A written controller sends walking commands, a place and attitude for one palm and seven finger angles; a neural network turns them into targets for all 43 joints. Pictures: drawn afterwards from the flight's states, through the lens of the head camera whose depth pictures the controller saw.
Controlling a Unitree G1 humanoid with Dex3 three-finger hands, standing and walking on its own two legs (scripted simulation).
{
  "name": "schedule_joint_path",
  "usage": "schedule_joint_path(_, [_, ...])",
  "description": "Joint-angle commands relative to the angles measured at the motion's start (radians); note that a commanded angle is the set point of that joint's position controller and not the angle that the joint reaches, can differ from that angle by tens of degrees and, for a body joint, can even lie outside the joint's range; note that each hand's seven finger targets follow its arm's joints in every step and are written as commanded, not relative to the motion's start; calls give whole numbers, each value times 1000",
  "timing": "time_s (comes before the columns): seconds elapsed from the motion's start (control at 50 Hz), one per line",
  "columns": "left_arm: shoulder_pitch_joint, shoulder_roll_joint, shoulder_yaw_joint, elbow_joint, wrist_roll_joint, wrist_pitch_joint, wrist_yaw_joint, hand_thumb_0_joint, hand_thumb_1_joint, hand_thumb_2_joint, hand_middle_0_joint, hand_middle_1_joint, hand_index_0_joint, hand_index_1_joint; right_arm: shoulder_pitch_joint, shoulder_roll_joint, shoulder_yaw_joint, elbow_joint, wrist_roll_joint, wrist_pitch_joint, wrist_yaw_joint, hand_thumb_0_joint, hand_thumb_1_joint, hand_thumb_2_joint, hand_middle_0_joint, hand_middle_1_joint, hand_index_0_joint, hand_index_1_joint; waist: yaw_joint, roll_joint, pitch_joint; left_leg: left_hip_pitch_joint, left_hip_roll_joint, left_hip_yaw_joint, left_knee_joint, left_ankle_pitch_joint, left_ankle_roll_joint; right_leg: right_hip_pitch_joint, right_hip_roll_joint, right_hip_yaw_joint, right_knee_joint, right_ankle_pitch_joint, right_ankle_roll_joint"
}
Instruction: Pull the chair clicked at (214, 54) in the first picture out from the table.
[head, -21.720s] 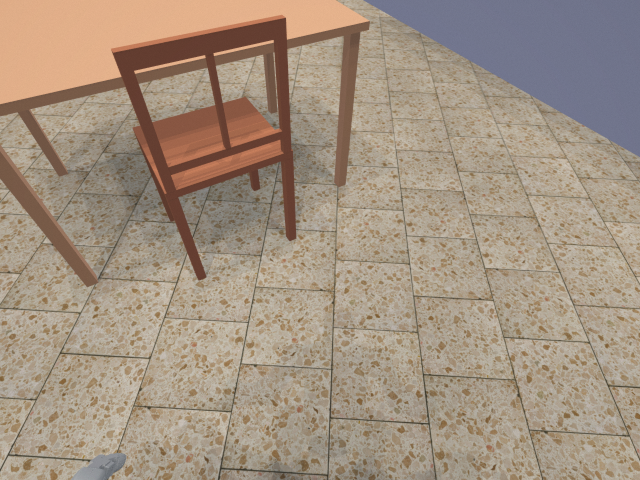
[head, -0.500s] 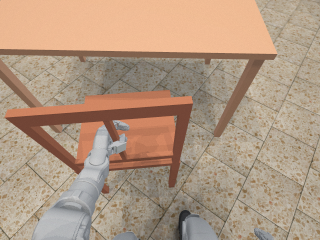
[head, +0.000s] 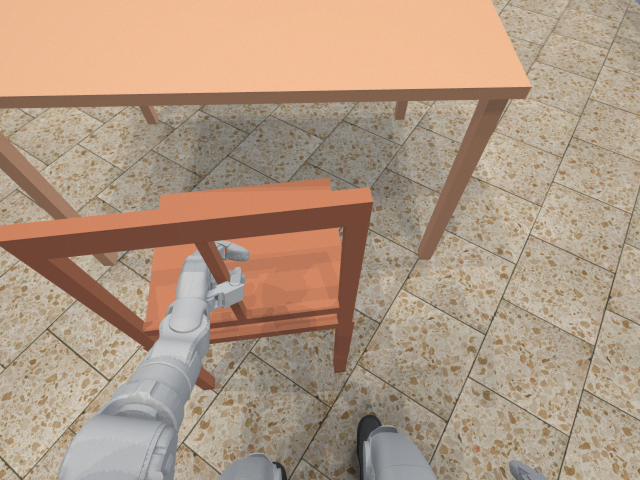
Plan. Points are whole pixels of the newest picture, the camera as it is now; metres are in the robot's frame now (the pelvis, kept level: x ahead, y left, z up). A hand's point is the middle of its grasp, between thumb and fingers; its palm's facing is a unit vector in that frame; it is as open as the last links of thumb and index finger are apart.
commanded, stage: step backward, pulling the chair out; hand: left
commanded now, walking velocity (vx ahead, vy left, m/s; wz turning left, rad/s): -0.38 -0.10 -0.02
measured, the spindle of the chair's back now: (225, 283) +0.39 +0.15 -0.08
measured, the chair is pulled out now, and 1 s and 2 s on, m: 0.22 0.32 0.49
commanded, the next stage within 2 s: none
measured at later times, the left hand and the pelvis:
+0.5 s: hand (232, 311) +0.33 +0.12 -0.06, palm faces -0.02 -0.98 -0.20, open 4.9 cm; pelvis -0.03 +0.00 +0.00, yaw +0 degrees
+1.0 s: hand (225, 351) +0.28 +0.13 -0.06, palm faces -0.01 -0.98 -0.21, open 4.9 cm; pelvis -0.09 -0.01 +0.00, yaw -2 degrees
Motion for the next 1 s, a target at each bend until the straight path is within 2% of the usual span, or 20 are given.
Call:
schedule_joint_path(0.0, [-345, 166, -15, -257, 18, -74, 13, 0, 900, 900, -500, -1450, -500, -1450, 17, -133, -34, -133, 2, -40, -18, 0, -900, -900, 200, 300, 200, 300, 47, 125, -386, -62, 208, -155, -258, -81, 72, 309, -14, 41, 121, -241, 13])
schedule_joint_path(0.06, [-365, 193, 6, -257, 19, -69, 13, 0, 900, 900, -500, -1450, -500, -1450, 40, -133, -47, -115, -3, -39, -29, 0, -900, -900, 200, 300, 200, 300, 35, 80, -433, 13, 213, -131, -153, 240, 65, 342, -21, 50, 164, 38, 11])
schedule_joint_path(0.12, [-363, 161, -33, -245, 27, -70, 6, 0, 900, 900, -500, -1450, -500, -1450, 46, -127, -48, -106, -9, -36, -18, 0, -900, -900, 200, 300, 200, 300, 38, 110, -360, -64, 177, -101, -122, 72, 32, 296, -64, 97, 138, -10, -19])
schedule_joint_path(0.2, [-296, 242, 18, -175, 21, -70, 14, 0, 900, 900, -500, -1450, -500, -1450, 104, -119, -63, -63, 3, -41, -12, 0, -900, -900, 200, 300, 200, 300, 29, -179, -468, 81, -5, -31, 133, -230, -19, 225, -246, 311, -207, -112, -83])
schedule_joint_path(0.26, [-286, 243, 30, -148, 26, -48, 14, 0, 900, 900, -500, -1450, -500, -1450, 77, -128, -50, -50, -2, -44, -4, 0, -900, -900, 200, 300, 200, 300, 35, -162, -476, 51, -13, -90, 206, -272, -21, 329, -293, 295, -210, 61, -122])
schedule_joint_path(0.34, [-301, 199, 6, -173, 21, -26, 5, 0, 900, 900, -500, -1450, -500, -1450, 74, -149, -37, -56, -1, -33, -13, 0, -900, -900, 200, 300, 200, 300, 15, -99, -471, 132, 44, -97, -163, -46, 4, 346, -171, 130, -105, 99, -30])
schedule_joint_path(0.38, [-315, 160, -32, -237, 10, -30, -1, 0, 900, 900, -500, -1450, -500, -1450, 26, -160, -41, -105, -4, -21, -16, 0, -900, -900, 200, 300, 200, 300, 42, 165, -436, 57, 181, -172, -257, 75, 62, 338, -47, 42, 60, -104, 14])
schedule_joint_path(0.4, [-333, 146, -36, -262, 9, -33, -2, 0, 900, 900, -500, -1450, -500, -1450, 6, -144, -42, -133, -8, -17, -12, 0, -900, -900, 200, 300, 200, 300, 56, 205, -408, -21, 235, -189, -287, 27, 84, 361, -16, 28, 149, -210, 11])
schedule_joint_path(0.48, [-380, 145, -22, -257, 17, -35, -2, 0, 900, 900, -500, -1450, -500, -1450, 34, -134, -51, -115, -17, -20, -14, 0, -900, -900, 200, 300, 200, 300, 38, 82, -415, 99, 228, -162, -116, 420, 66, 322, -23, 49, 134, 64, -4])
schedule_joint_path(0.54, [-386, 179, -12, -239, 31, -61, -2, 0, 900, 900, -500, -1450, -500, -1450, 61, -133, -59, -83, -23, -22, -13, 0, -900, -900, 200, 300, 200, 300, 21, 97, -464, 134, 192, -113, -70, 424, 18, 338, -63, 83, 104, 291, -16])
schedule_joint_path(0.58, [-351, 219, 14, -202, 28, -57, -1, 0, 900, 900, -500, -1450, -500, -1450, 60, -131, -66, -73, -13, -15, -15, 0, -900, -900, 200, 300, 200, 300, 20, 7, -523, 112, 133, -82, 8, 249, -13, 359, -130, 157, 46, 337, -42])
schedule_joint_path(0.64, [-304, 254, 30, -164, 23, -56, 2, 0, 900, 900, -500, -1450, -500, -1450, 54, -115, -57, -68, -6, -22, -15, 0, -900, -900, 200, 300, 200, 300, 31, -152, -493, 108, 5, -56, 149, -223, -27, 279, -257, 282, -191, 68, -88])
schedule_joint_path(0.66, [-283, 264, 37, -143, 19, -47, 3, 0, 900, 900, -500, -1450, -500, -1450, 51, -126, -57, -64, -2, -27, -14, 0, -900, -900, 200, 300, 200, 300, 39, -158, -473, 100, -4, -76, 173, -253, -24, 267, -271, 286, -218, 1, -107])
schedule_joint_path(0.74, [-302, 218, 17, -171, 22, -37, -2, 0, 900, 900, -500, -1450, -500, -1450, 43, -129, -29, -60, -9, -29, -16, 0, -900, -900, 200, 300, 200, 300, 14, -102, -460, 168, 48, -96, -113, -74, 6, 255, -159, 130, -142, -53, -25])
schedule_joint_path(0.78, [-307, 187, -7, -210, 13, -46, -1, 0, 900, 900, -500, -1450, -500, -1450, -3, -151, -34, -103, -10, -25, -17, 0, -900, -900, 200, 300, 200, 300, 41, 156, -391, 46, 200, -209, -265, -5, 75, 266, -16, 39, 62, -240, 18])
schedule_joint_path(0.82, [-356, 148, -32, -252, 0, -45, -6, 0, 900, 900, -500, -1450, -500, -1450, -16, -135, -35, -139, -4, -28, -9, 0, -900, -900, 200, 300, 200, 300, 56, 156, -373, -66, 296, -263, -312, -115, 123, 328, 29, 34, 224, -320, 1])
schedule_joint_path(0.86, [-393, 174, -13, -267, -6, -46, -9, 0, 900, 900, -500, -1450, -500, -1450, 4, -131, -34, -121, -10, -34, -22, 0, -900, -900, 200, 300, 200, 300, 43, 153, -375, -14, 297, -233, -232, 89, 139, 330, 25, 36, 214, -251, 11])
schedule_joint_path(0.92, [-372, 161, -26, -212, 18, -50, -10, 0, 900, 900, -500, -1450, -500, -1450, 40, -137, -44, -87, -19, -47, -14, 0, -900, -900, 200, 300, 200, 300, 34, 103, -392, 88, 226, -167, -94, 318, 76, 331, -21, 75, 65, 45, -6])
schedule_joint_path(0.94, [-367, 166, -30, -200, 26, -52, -12, 0, 900, 900, -500, -1450, -500, -1450, 30, -134, -46, -83, -22, -47, -12, 0, -900, -900, 200, 300, 200, 300, 36, 125, -371, 54, 205, -145, -89, 236, 52, 313, -47, 99, 64, 49, -17])
schedule_joint_path(0.98, [-355, 229, 8, -193, 20, -50, -5, 0, 900, 900, -500, -1450, -500, -1450, 40, -145, -61, -78, -12, -44, -15, 0, -900, -900, 200, 300, 200, 300, 35, 33, -397, 10, 143, -104, -50, -17, 23, 276, -97, 190, 8, -124, -44])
